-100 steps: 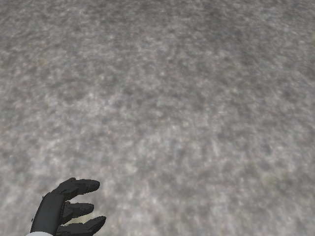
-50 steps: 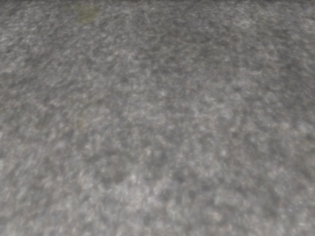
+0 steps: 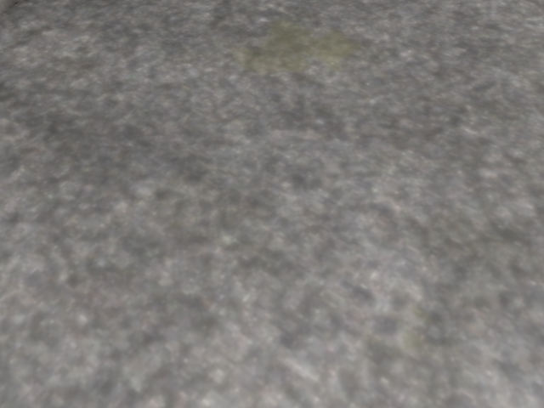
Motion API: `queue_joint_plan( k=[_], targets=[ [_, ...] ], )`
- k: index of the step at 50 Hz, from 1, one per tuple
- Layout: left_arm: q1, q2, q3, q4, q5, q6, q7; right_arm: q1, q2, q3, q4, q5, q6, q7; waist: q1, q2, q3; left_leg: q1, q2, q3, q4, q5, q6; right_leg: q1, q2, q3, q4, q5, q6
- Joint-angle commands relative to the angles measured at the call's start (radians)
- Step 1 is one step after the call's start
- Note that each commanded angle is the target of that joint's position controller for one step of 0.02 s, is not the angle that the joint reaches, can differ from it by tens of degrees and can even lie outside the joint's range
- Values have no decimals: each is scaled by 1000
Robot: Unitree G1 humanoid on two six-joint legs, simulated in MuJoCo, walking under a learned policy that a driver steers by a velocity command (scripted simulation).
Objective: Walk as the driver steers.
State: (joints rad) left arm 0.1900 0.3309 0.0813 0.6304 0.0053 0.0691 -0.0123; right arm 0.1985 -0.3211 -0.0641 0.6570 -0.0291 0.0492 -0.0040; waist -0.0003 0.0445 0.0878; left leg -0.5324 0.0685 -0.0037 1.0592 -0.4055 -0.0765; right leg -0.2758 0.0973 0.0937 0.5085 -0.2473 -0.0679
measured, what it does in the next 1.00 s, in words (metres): steps on the spot: left foot, then right foot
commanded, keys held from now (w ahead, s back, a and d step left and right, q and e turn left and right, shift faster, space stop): e+shift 0.38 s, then q+shift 0.48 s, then w+q+shift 0.14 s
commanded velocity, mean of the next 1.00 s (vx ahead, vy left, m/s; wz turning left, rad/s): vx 0.04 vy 0.00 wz -0.20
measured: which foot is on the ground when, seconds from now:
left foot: up 0.00-0.24, down 0.26-0.64, up 0.66-1.00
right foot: down 0.00-0.28, up 0.30-0.62, down 0.64-1.00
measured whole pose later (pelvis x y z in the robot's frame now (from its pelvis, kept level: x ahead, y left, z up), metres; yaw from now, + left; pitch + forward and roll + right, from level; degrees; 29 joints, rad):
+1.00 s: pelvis +0.04 +0.03 +0.00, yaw -5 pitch +0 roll -1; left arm 0.21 0.30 0.04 0.72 0.05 0.00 0.01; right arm 0.21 -0.31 -0.07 0.69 -0.01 0.10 0.10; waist 0.01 -0.03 0.04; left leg -0.34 0.04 0.09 0.77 -0.46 0.03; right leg -0.11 -0.07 -0.22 0.44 -0.33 0.01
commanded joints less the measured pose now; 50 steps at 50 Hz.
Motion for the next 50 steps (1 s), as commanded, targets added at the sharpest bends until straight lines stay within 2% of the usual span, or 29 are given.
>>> queue_joint_plan(
  k=[1,5,8,12,13,14,15,16,17,18,19,21,25,27,29,30,31,32,33,34,35,36,37,39,43,44,46,48,50],
  targets=[
    [13,174,49,-51,3,-17,0,-20,-75,-15,-68,3,-9,-3,20,-142,-140,-66,-33,-27,-58,28,5,146,-213,281,-130,382,-150],
    [49,193,56,-38,12,-16,-5,-72,-73,-6,-82,6,-14,-9,45,-165,-132,-52,-77,-64,-181,27,25,143,-209,403,-121,273,-162],
    [38,202,60,-34,16,-15,-10,-87,-77,-1,-86,15,-25,-13,41,-172,-135,34,-118,-79,-273,27,45,111,-191,467,-96,324,-149],
    [-29,190,58,-39,6,-20,-13,-13,-88,-2,-68,23,-40,-31,-20,-190,-132,279,-146,-92,-543,87,64,15,-133,530,-57,317,-72],
    [-46,168,51,-43,-6,-24,-9,27,-103,-6,-56,17,-48,-42,-50,-154,-132,405,-98,-114,-698,166,72,-63,-86,496,-7,204,-22],
    [28,79,30,-42,-11,-30,-5,25,-178,-20,-63,7,-50,-54,-8,47,-175,546,144,-314,-806,88,123,-177,16,341,178,-175,43],
    [52,101,34,-48,10,-27,1,-31,-240,-28,-89,4,-42,-46,5,209,-152,491,329,-576,-861,80,233,-304,145,107,372,-358,71],
    [39,183,55,-35,42,-22,-2,-28,-180,-18,-85,6,-34,-38,10,114,-120,422,331,-494,-830,170,272,-294,34,84,508,-305,81],
    [39,179,59,-18,37,-19,-13,-61,-120,-1,-91,11,-31,-35,20,80,-89,378,275,-377,-808,228,269,-281,7,67,571,-243,85],
    [59,159,56,0,29,-12,-24,-96,-95,7,-98,10,-29,-34,32,67,-69,348,213,-261,-798,281,253,-269,-7,46,636,-190,94],
    [79,149,54,9,21,-6,-37,-117,-93,9,-98,9,-30,-40,43,96,-77,361,175,-183,-785,332,244,-274,-17,18,689,-150,104],
    [70,114,36,17,7,-4,-42,-56,-88,8,-76,4,-39,-35,15,99,-98,388,145,-126,-749,518,258,-257,-7,-8,673,-161,123],
    [11,45,-2,18,3,1,-18,12,-87,7,-21,12,-59,-19,-17,112,-134,456,154,-128,-696,654,280,-188,22,44,437,-214,113],
    [8,6,-30,36,7,5,-4,-28,-71,17,-8,12,-59,-2,-2,163,-140,413,113,-119,-700,602,263,-42,-23,-42,186,-224,102],
    [2,29,-30,43,8,1,18,28,-142,-12,25,11,-40,15,-19,207,-110,404,93,-176,-648,733,264,10,6,-112,42,-168,97],
    [35,37,-29,55,9,-7,27,40,-160,-20,34,20,-33,23,3,181,-111,391,91,-196,-611,790,248,59,7,-115,-76,-71,86],
    [70,55,-28,67,14,-20,33,39,-165,-26,34,32,-30,27,22,146,-129,339,87,-212,-583,753,213,156,-23,-87,-187,65,69],
    [93,112,-17,70,27,-35,39,50,-133,-21,22,41,-35,29,21,59,-175,228,59,-208,-537,569,163,297,-144,18,-214,104,38],
    [73,210,3,56,33,-39,48,53,-34,1,-22,48,-43,35,2,-205,-182,37,-68,-84,-378,189,104,389,-386,220,-193,351,-46],
    [53,196,9,56,16,-34,49,27,-71,-7,-21,35,-30,22,41,-306,-175,36,-116,15,-166,-208,94,247,-493,237,-181,498,-168],
    [14,118,-14,35,21,-38,47,40,-113,-27,2,27,-14,16,27,-200,-128,23,-93,-21,-13,-208,92,202,-467,177,-188,537,-189],
    [-44,62,-32,25,20,-39,49,65,-110,-35,25,27,-2,17,-7,-166,-93,20,-78,-23,46,-152,87,166,-411,94,-187,508,-159],
    [-86,37,-41,16,22,-38,55,90,-107,-40,37,26,9,23,-28,-183,-69,20,-70,-10,69,-97,75,144,-361,20,-191,493,-124],
    [-81,39,-40,17,25,-44,65,90,-84,-36,39,21,21,40,-19,-224,-60,-5,-63,22,41,-38,44,181,-320,-54,-189,488,-109],
    [-32,61,-26,31,28,-53,61,14,-43,-22,-10,23,31,61,20,-208,-79,21,-37,48,-129,-17,34,234,-368,-97,-159,452,-114],
    [6,81,-17,35,33,-60,51,-9,-45,-20,-26,21,34,67,46,-218,-108,44,-31,65,-175,-19,49,241,-389,-84,-201,226,-111],
    [24,126,0,38,40,-74,36,-69,-76,-27,-60,16,39,90,66,-242,-92,56,-24,87,-230,-42,79,218,-426,-24,-297,-238,-101],
    [19,152,12,35,44,-86,28,-106,-89,-31,-81,21,37,112,61,-214,-53,59,-23,99,-280,-71,110,203,-455,-2,-344,-410,-84],
    [4,165,21,35,44,-93,19,-97,-75,-28,-78,29,27,118,34,-170,-27,126,-31,122,-356,-85,151,167,-462,-44,-348,-412,-60]
  ],
)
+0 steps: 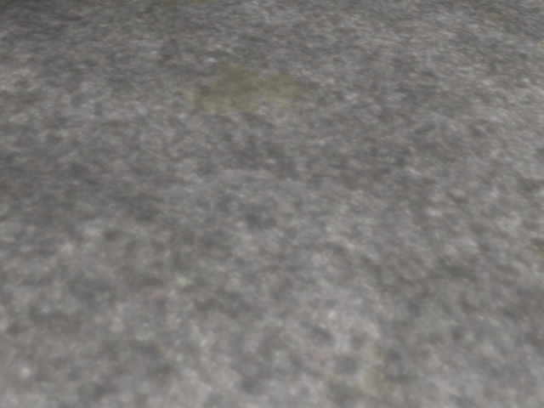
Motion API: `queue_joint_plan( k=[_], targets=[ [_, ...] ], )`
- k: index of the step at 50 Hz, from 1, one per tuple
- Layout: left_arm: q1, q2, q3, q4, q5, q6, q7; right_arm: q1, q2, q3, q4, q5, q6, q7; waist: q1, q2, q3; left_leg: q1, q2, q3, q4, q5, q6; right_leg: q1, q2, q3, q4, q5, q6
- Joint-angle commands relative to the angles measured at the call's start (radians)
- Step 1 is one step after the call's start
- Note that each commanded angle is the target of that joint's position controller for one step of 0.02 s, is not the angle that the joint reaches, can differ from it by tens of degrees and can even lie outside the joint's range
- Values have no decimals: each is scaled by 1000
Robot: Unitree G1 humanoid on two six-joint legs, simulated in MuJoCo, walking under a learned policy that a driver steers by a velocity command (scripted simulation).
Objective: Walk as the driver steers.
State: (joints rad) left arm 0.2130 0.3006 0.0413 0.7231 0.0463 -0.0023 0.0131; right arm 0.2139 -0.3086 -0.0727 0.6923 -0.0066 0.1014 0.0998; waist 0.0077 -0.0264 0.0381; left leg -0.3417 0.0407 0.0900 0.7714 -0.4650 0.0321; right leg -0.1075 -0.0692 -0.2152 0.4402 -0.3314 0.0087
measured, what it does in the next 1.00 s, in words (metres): walks ahead: left foot, then right foot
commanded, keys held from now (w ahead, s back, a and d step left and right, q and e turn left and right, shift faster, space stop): w+q+shift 0.30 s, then q+shift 0.02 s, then e+shift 0.68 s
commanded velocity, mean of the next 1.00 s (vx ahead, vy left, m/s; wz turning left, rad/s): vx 0.39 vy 0.00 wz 0.05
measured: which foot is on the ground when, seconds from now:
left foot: up 0.00-0.04, down 0.06-0.50, up 0.52-0.92, down 0.94-1.00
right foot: down 0.00-0.06, up 0.08-0.46, down 0.48-0.94, up 0.96-1.00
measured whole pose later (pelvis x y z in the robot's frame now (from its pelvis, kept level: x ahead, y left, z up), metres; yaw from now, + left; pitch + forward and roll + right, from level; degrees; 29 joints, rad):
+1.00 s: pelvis +0.42 +0.19 +0.00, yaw -3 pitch +0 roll -1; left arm 0.25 0.34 0.10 0.75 0.02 0.05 0.00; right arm 0.11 -0.27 0.02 0.69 -0.03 0.00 -0.05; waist 0.06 -0.03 0.05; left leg -0.35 -0.02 -0.06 0.53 -0.17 0.01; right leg -0.42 0.19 0.20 0.78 -0.41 0.00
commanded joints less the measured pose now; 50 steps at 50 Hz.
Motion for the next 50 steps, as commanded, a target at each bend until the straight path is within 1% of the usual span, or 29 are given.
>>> queue_joint_plan(
  k=[1,2,3,4,5,6,8,9,11,16,19,21,22,23,24,25,26,27,28,29,30,35,40,44,46,47,48,49,50],
  targets=[
    [-40,198,64,-58,-1,-20,-11,-75,-76,-17,-98,8,-34,12,-3,-80,28,12,-18,51,-133,-6,63,-42,-281,214,-250,-311,-121],
    [-77,194,65,-61,-9,-17,-12,14,-65,-16,-59,4,-45,6,-60,-45,22,153,-48,85,-227,62,81,-126,-243,133,-164,-310,-96],
    [-96,166,58,-65,-7,-18,-10,180,-95,-31,13,-4,-58,-10,-131,54,-15,371,-85,55,-285,38,112,-271,-170,34,59,-241,-62],
    [-144,78,28,-95,0,-20,-16,380,-196,-62,75,-14,-72,-34,-220,332,-44,558,88,-280,-404,-210,179,-522,-50,-70,526,-193,-21],
    [-266,25,7,-194,10,-33,-29,349,-277,-63,21,-7,-88,-44,-204,418,16,582,268,-865,-606,-394,289,-902,124,128,737,-280,17],
    [-307,80,12,-204,25,-51,-40,279,-232,-50,0,-3,-88,-59,-188,221,72,555,296,-800,-605,-305,302,-984,28,253,811,-174,14],
    [-184,131,20,-140,12,-77,-58,219,-196,-38,-11,-8,-102,-78,-96,99,56,473,210,-618,-587,-119,270,-865,-20,258,738,15,18],
    [-150,145,22,-121,25,-73,-60,194,-191,-32,-18,-3,-111,-84,-69,86,49,428,166,-564,-605,-72,251,-802,-25,252,693,49,29],
    [-143,136,15,-110,29,-50,-65,189,-180,-23,-13,5,-135,-84,-50,90,58,355,108,-502,-636,43,244,-742,-8,227,661,107,50],
    [-307,80,-19,-173,-1,-39,-66,253,-190,-30,32,2,-159,-88,-78,78,101,266,35,-433,-605,457,236,-690,53,177,405,218,69],
    [-332,21,-45,-177,-6,-61,-70,287,-149,-12,92,19,-168,-100,-102,112,83,254,33,-319,-592,902,162,-469,89,101,171,392,-1],
    [-238,58,-30,-137,-3,-68,-53,288,-157,-4,119,15,-186,-100,-66,130,13,320,46,-292,-519,1181,101,-290,145,83,120,420,-56],
    [-108,93,-17,-91,-6,-72,-42,268,-176,-9,122,5,-192,-105,-8,154,-56,361,47,-284,-401,1300,74,-175,175,97,114,390,-74],
    [82,117,-6,-27,-16,-79,-31,219,-192,-16,121,-4,-191,-110,89,164,-131,366,37,-253,-210,1336,56,-21,172,111,67,431,-90],
    [248,142,3,32,-10,-86,-16,196,-172,-12,124,-5,-190,-114,170,139,-198,305,-4,-216,18,1185,39,143,97,159,30,517,-110],
    [334,230,15,59,3,-89,-8,260,-43,12,103,-9,-182,-115,118,-138,-306,103,-134,-154,444,282,5,376,-170,423,182,1000,-176],
    [340,258,38,77,-15,-81,-25,459,-42,16,123,41,-174,-110,39,-314,-524,-154,-273,-229,767,-112,-27,616,-344,927,84,1194,-389],
    [177,204,44,30,-50,-69,-29,389,-96,21,140,-1,-167,-117,5,-107,-464,-160,-165,-238,770,44,-13,462,-273,867,12,1009,-376],
    [82,132,27,9,-59,-66,-27,229,-117,24,99,-21,-170,-111,16,-47,-303,-195,-122,-206,719,106,-16,301,-213,734,-18,919,-356],
    [73,95,19,23,-53,-64,-27,141,-108,30,69,-36,-171,-108,12,29,-209,-219,-91,-194,662,108,-18,187,-166,660,-50,887,-335],
    [90,92,20,38,-57,-62,-19,88,-101,35,43,-47,-159,-105,6,48,-158,-214,-69,-196,605,102,-29,98,-126,616,-84,883,-324],
    [79,142,39,54,-28,-45,-24,70,-39,65,3,-38,-106,-114,-62,5,-121,-89,-48,-157,295,63,-81,-193,-49,531,-103,935,-300],
    [65,166,67,12,-31,7,-23,-72,-54,68,-44,-23,-77,-128,-21,-56,-136,-32,-76,-155,122,199,-87,-301,25,613,-118,381,-216],
    [61,171,86,-7,-21,41,-26,-114,-55,70,-61,-6,-93,-139,13,-108,-85,1,-110,-178,-85,137,-75,-257,41,738,-85,180,-178],
    [31,158,87,-17,-33,47,-19,-35,-63,63,-44,-6,-118,-149,-32,-116,-64,132,-95,-190,-340,199,-55,-282,76,766,-19,131,-113],
    [69,106,74,-22,-46,43,-15,-17,-121,48,-44,-17,-131,-159,-13,-2,-82,211,63,-313,-479,140,-25,-326,140,688,97,-58,-62],
    [102,33,59,-56,-64,38,-13,-59,-226,27,-71,-30,-124,-161,23,249,-107,284,342,-618,-577,76,79,-477,294,433,346,-259,-6],
    [106,136,79,-41,-19,37,-12,-89,-195,25,-69,-30,-111,-159,27,221,-85,192,374,-646,-574,181,161,-499,232,340,531,-248,10],
    [85,166,92,-35,-10,38,-18,-95,-120,41,-77,-22,-107,-157,32,161,-72,165,334,-552,-542,279,173,-476,176,326,616,-187,20]
  ],
)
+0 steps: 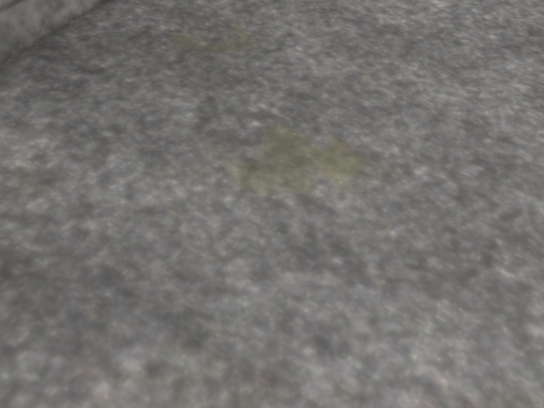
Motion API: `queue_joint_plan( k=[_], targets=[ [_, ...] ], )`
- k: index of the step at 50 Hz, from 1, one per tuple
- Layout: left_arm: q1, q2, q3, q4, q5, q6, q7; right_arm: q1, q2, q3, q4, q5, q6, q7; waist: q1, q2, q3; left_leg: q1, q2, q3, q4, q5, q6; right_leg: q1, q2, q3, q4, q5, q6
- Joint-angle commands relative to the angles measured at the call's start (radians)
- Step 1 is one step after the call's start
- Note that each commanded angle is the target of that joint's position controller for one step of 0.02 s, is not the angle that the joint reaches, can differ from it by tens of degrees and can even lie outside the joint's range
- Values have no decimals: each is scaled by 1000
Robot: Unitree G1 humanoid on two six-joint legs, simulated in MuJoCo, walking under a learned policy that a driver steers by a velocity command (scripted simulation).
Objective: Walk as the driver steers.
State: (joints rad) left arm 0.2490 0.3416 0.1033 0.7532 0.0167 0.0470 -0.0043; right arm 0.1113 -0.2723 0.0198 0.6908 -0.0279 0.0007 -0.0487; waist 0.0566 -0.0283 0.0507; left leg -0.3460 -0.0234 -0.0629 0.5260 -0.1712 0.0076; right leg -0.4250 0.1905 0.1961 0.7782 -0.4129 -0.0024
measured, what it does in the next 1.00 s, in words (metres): walks ahead: right foot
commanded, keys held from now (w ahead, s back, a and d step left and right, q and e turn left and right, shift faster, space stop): e+shift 0.06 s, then w+e+shift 0.38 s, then w+q+shift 0.56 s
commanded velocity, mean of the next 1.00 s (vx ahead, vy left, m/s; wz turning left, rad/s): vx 0.72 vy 0.00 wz -0.28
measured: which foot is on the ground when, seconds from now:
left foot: down 0.00-0.56, up 0.58-1.00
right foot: up 0.00-0.54, down 0.56-1.00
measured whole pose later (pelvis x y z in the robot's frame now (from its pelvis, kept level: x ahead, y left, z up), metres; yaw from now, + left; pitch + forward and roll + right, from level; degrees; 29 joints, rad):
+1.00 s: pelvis +0.40 -0.30 -0.02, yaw -15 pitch +0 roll -1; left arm 0.49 0.22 0.00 0.95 0.03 -0.07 0.06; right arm 0.09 -0.28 -0.02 0.76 -0.01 0.00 0.08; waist 0.00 0.03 0.05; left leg -0.60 -0.06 0.21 0.74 -0.05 0.19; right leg 0.26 0.08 -0.32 0.39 -0.42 0.01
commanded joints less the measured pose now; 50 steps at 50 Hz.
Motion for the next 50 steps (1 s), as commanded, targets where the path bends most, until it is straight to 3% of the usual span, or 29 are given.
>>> queue_joint_plan(
  k=[1,3,4,6,9,12,18,22,23,25,26,27,28,29,30,31,32,33,34,35,37,41,44,47,48,49,50],
  targets=[
    [50,115,32,-53,20,-4,-8,-18,-116,-43,-77,2,-4,-6,-7,123,-59,141,330,-271,-274,66,181,-144,-106,-96,343,-50,39],
    [78,92,27,-45,12,19,-30,-42,-104,-41,-92,-2,-2,-7,4,166,-71,168,255,-105,-235,220,158,-153,-121,-139,450,7,58],
    [61,89,21,-56,7,24,-40,5,-109,-46,-86,-8,-3,0,-19,175,-99,207,246,-76,-255,72,144,-172,-142,-152,447,47,57],
    [-31,99,16,-104,11,26,-66,84,-147,-66,-66,-3,-9,13,-71,225,-89,278,272,-108,-335,-275,130,-257,-175,-177,405,79,55],
    [-134,95,11,-142,16,22,-93,175,-195,-94,-38,-2,-29,16,-117,189,-57,352,328,-122,-392,-448,121,-334,-207,-180,338,108,49],
    [-186,72,3,-162,17,15,-105,224,-207,-109,-18,-3,-53,21,-131,160,-40,381,369,-79,-417,-470,116,-362,-236,-187,287,133,35],
    [-301,41,-15,-218,12,2,-122,282,-216,-125,18,-11,-80,30,-150,161,7,370,425,64,-439,-443,101,-358,-283,-215,180,159,4],
    [-368,39,-29,-249,17,-4,-130,306,-227,-131,49,-18,-75,30,-151,167,48,359,430,188,-432,-414,75,-304,-295,-263,86,114,-47],
    [-375,32,-37,-248,25,-10,-131,328,-215,-126,66,-22,-72,30,-154,156,65,327,424,216,-435,-387,76,-252,-288,-263,35,82,-63],
    [-309,19,-50,-214,33,-25,-118,330,-207,-117,93,-25,-63,38,-123,138,84,233,410,273,-421,-254,88,-60,-236,-305,-63,30,-102],
    [-207,30,-45,-177,31,-36,-103,305,-230,-120,100,-17,-61,41,-63,131,64,178,399,302,-322,1,102,93,-179,-340,-103,24,-119],
    [-8,52,-29,-105,32,-51,-83,268,-238,-118,102,0,-60,46,59,50,-17,97,338,383,-46,325,108,351,-121,-350,-191,97,-138],
    [235,113,0,-20,35,-62,-56,261,-213,-103,88,0,-64,57,183,-106,-178,-109,266,385,330,277,99,702,-135,-266,-204,9,-130],
    [289,269,18,-31,33,-72,-22,212,-55,-64,7,2,-70,78,163,-447,-222,-456,133,263,726,-467,60,824,-491,240,-427,-424,-127],
    [265,290,19,-65,22,-83,0,73,-125,-85,-38,24,-76,67,214,-256,-214,-553,-2,-67,883,-372,69,691,-565,471,-568,-305,-110],
    [218,225,2,-33,37,-84,10,85,-129,-91,-30,42,-77,65,129,-101,-100,-612,36,-109,898,-222,86,633,-578,296,-517,-143,-86],
    [159,155,-16,-29,31,-92,8,165,-126,-91,15,36,-79,71,48,-55,-56,-545,82,-71,832,-127,85,523,-539,188,-515,-37,-68],
    [68,103,-30,-35,19,-101,3,227,-119,-94,66,23,-69,82,-26,-57,-32,-482,117,-48,781,-58,69,450,-472,82,-535,29,-40],
    [16,59,-45,-45,7,-113,3,281,-102,-92,107,14,-50,92,-66,-92,-25,-421,137,-34,757,-5,52,389,-435,-1,-563,110,-11],
    [8,24,-56,-40,4,-127,1,299,-91,-92,129,15,-31,102,-78,-98,-26,-382,140,-26,767,25,43,352,-415,-58,-587,183,7],
    [48,9,-58,1,4,-156,-5,247,-62,-89,126,26,-12,116,-82,-46,28,-415,130,-16,765,95,43,328,-397,-158,-633,334,25],
    [140,-26,-69,66,5,-176,-4,57,-33,-71,71,33,-16,123,-56,-41,85,-474,81,98,593,223,78,388,-346,-355,-665,715,35],
    [177,-15,-77,100,5,-164,20,-41,-20,-49,25,24,-21,131,-64,-11,93,-433,49,211,406,223,116,461,-339,-444,-656,969,49],
    [164,73,-65,103,9,-158,63,-3,-60,-46,20,21,-7,131,-133,-69,9,-168,-43,303,251,199,161,510,-380,-484,-497,1546,68],
    [138,107,-55,95,14,-148,79,95,-94,-57,44,19,2,127,-193,-96,-44,-64,-70,304,245,154,176,529,-403,-477,-373,1680,70],
    [83,136,-44,77,22,-133,87,263,-140,-76,90,16,9,120,-281,-103,-114,104,-87,279,247,96,203,493,-421,-460,-168,1738,64],
    [-11,158,-34,44,31,-119,85,510,-197,-107,164,13,10,107,-398,-82,-186,345,-68,190,199,35,262,354,-422,-427,155,1654,49]
  ],
)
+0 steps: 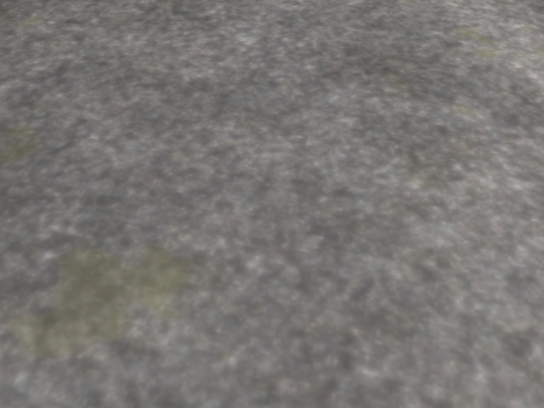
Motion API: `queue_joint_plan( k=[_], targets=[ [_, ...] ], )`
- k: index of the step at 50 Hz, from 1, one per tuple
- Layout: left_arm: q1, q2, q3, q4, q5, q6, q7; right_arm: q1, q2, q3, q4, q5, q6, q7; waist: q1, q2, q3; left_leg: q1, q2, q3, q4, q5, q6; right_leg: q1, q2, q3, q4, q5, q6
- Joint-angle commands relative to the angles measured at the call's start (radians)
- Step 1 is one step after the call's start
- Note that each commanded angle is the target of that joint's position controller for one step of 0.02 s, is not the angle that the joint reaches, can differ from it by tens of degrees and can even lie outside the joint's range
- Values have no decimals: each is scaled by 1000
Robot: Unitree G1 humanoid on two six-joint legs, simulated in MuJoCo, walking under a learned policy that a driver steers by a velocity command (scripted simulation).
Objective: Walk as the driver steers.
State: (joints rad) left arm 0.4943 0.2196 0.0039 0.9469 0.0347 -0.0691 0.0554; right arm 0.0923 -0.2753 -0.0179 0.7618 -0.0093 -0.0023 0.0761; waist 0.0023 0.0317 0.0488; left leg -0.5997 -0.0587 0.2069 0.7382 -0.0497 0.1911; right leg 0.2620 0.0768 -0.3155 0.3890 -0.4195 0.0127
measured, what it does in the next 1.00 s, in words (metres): walks ahead, turning left: left foot, then right foot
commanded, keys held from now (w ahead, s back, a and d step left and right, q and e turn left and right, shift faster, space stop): w+q+shift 0.56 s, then w+e+shift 0.44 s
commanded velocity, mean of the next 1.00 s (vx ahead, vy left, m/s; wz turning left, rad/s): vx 0.99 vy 0.00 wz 0.47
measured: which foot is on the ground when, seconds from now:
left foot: up 0.00-0.00, down 0.02-0.40, up 0.42-0.82, down 0.84-1.00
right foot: down 0.00-0.02, up 0.04-0.40, down 0.42-0.84, up 0.86-1.00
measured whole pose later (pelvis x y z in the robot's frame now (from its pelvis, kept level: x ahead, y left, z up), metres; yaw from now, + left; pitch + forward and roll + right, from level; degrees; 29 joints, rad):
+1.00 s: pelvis +0.80 +0.20 +0.03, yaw +27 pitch +2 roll +0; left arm 0.36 0.28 0.04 0.85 0.01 -0.04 -0.03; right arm 0.25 -0.27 -0.02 0.78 -0.04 -0.08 0.01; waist 0.03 -0.03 0.01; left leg -0.26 0.00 0.12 0.52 -0.29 0.04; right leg -0.48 -0.07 0.02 1.27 -0.26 -0.09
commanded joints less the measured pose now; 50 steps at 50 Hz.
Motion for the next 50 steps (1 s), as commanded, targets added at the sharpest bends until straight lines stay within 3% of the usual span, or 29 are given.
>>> queue_joint_plan(
  k=[1,2,3,4,5,6,9,12,14,17,19,20,21,22,23,24,25,29,31,33,35,39,41,42,43,44,45,46,50],
  targets=[
    [-323,262,72,-161,0,9,0,626,-227,-95,137,15,2,-39,-380,13,-178,768,20,-184,-166,-56,148,-535,-150,76,1033,833,12],
    [-382,80,19,-216,27,-14,-29,510,-238,-97,147,30,5,-55,-243,201,-44,773,64,-356,-48,43,168,-925,4,166,1360,-61,-9],
    [-275,49,1,-327,0,-38,-40,391,-278,-95,94,9,3,-59,-89,203,-165,884,214,-800,-218,-83,337,-1164,-1,383,1432,-86,16],
    [-282,107,-7,-344,20,-69,-51,362,-229,-94,57,-2,2,-69,-89,72,-151,813,305,-1019,-471,-452,330,-1206,-50,459,1304,-33,-7],
    [-291,162,4,-322,20,-76,-56,320,-165,-82,55,-14,-4,-75,-37,-85,-22,638,295,-986,-561,-571,276,-1175,-101,449,1190,35,-8],
    [-302,167,4,-316,38,-63,-55,273,-157,-77,52,-14,-16,-78,15,-136,41,490,255,-918,-576,-530,234,-1114,-132,439,1098,44,5],
    [-366,140,-15,-345,53,3,-60,226,-167,-70,30,-1,-71,-79,59,-153,121,131,111,-694,-621,-357,183,-910,-199,378,799,130,65],
    [-516,99,-34,-404,11,8,-77,253,-184,-87,29,5,-89,-72,-10,-85,99,79,21,-558,-599,-128,120,-740,-193,331,444,375,75],
    [-562,86,-38,-422,-13,7,-76,295,-196,-98,34,16,-88,-60,-68,-33,44,187,20,-556,-559,34,78,-680,-147,310,297,508,56],
    [-568,129,-24,-434,-14,-4,-66,322,-212,-112,29,9,-80,-61,-90,20,-16,392,55,-597,-444,213,32,-641,-102,333,145,474,35],
    [-395,213,14,-388,-16,-16,-47,295,-255,-122,19,-3,-80,-62,2,16,-149,475,53,-600,-204,443,-13,-441,-50,341,120,308,13],
    [-191,255,37,-342,-14,-23,-34,233,-270,-124,6,-3,-86,-58,131,1,-250,392,18,-569,32,425,-36,-211,-81,344,130,254,-1],
    [49,330,71,-302,12,-28,-12,195,-168,-95,-27,0,-100,-60,222,-97,-383,226,-29,-495,366,142,-41,37,-278,530,135,-81,-29],
    [3,406,85,-308,56,-23,-15,282,-8,-51,-94,46,-101,-59,103,-408,-455,-91,-116,-385,625,-489,-72,188,-559,1099,-95,-408,-103],
    [-129,349,91,-320,37,-12,-23,264,-78,-42,-91,26,-81,-67,62,-373,-366,-219,-21,-340,714,-372,-57,78,-545,1227,-165,-556,-143],
    [-210,240,70,-338,24,-5,-28,188,-133,-54,-82,1,-65,-64,68,-216,-238,-235,38,-306,692,-277,-62,-50,-489,1018,-141,-459,-130],
    [-218,192,59,-318,21,-3,-35,148,-138,-56,-84,-13,-55,-50,61,-109,-161,-210,73,-292,645,-234,-72,-160,-441,837,-128,-243,-117],
    [-106,110,36,-195,-1,-36,-53,49,-45,-26,-162,-35,-14,-1,22,-133,-46,-214,145,-305,593,-198,-92,-331,-360,530,-179,126,-84],
    [-105,124,37,-173,-1,-59,-65,21,-30,-8,-193,-38,-17,2,-8,-119,-14,-210,117,-350,511,-132,-95,-403,-344,471,-235,205,-117],
    [-121,168,47,-162,-2,-67,-66,-49,-69,-6,-226,-35,-21,3,-30,-104,47,-209,97,-347,330,-62,-106,-441,-326,389,-300,250,-138],
    [-95,186,49,-141,-18,-61,-67,-139,-83,6,-247,-34,-32,19,-19,-72,88,-72,93,-207,84,19,-103,-490,-293,318,-394,349,-140],
    [-18,285,65,-86,-20,-48,-70,-157,-81,16,-230,-37,-53,5,-24,-98,33,181,43,-126,-91,-54,-77,-333,-305,290,-274,977,-152],
    [-16,328,74,-69,-21,-34,-60,138,-145,-17,-139,-46,-65,-31,-175,-131,-151,546,-12,-142,-163,-136,-66,-349,-289,277,137,1184,-132],
    [-28,295,65,-85,-25,-35,-62,307,-210,-45,-88,-65,-69,-56,-251,-118,-253,833,103,-243,-145,-195,-63,-567,-236,275,435,914,-121],
    [38,112,33,-132,-27,-38,-70,383,-310,-70,-75,-89,-80,-75,-171,167,-408,1076,436,-650,-201,-491,-51,-846,-110,303,830,-17,-120],
    [35,144,42,-162,-62,-31,-66,391,-310,-75,-91,-68,-71,-79,-169,190,-527,1053,544,-996,-403,-599,-12,-965,-63,403,1030,-40,-132],
    [-81,189,58,-173,-51,-22,-62,304,-232,-63,-73,-53,-71,-79,-137,71,-312,903,470,-835,-426,-573,-26,-1047,-126,405,1032,88,-138],
    [-124,158,49,-175,-43,-20,-70,240,-160,-48,-63,-43,-81,-76,-103,46,-159,745,425,-682,-444,-432,-29,-1050,-160,386,970,160,-130],
    [-122,88,49,-158,-16,45,-98,207,-63,-30,-8,-14,-116,-70,12,54,-28,501,349,-373,-552,-167,-63,-967,-221,381,898,184,-92]
  ],
)
Keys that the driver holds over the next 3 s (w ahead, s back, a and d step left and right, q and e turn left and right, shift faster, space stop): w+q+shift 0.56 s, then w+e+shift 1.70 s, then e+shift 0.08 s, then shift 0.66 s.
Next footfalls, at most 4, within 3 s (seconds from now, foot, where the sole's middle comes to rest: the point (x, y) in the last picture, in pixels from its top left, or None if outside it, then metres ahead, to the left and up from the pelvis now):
0.02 left None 0.18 0.00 -0.75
0.42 right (337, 352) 0.61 -0.12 -0.75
0.84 left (176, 291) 0.78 0.31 -0.75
1.28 right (189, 167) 1.25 0.32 -0.75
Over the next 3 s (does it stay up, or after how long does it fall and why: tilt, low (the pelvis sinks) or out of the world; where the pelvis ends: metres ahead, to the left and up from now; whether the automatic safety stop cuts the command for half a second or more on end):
stays up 2.14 0.03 0.02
